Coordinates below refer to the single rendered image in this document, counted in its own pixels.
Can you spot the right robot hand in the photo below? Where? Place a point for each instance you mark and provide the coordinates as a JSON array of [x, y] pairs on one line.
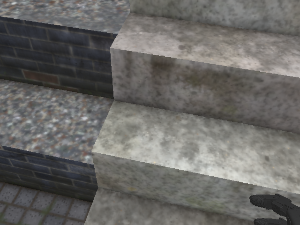
[[280, 205]]

